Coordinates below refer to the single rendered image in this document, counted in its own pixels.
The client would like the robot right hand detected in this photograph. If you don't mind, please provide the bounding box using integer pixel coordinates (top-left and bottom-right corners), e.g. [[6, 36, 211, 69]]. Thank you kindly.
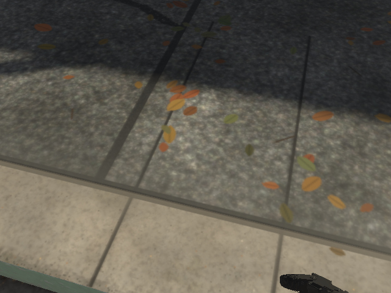
[[280, 273, 349, 293]]

